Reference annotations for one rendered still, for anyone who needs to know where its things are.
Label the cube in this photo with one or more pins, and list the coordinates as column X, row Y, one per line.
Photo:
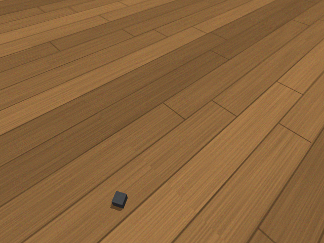
column 119, row 199

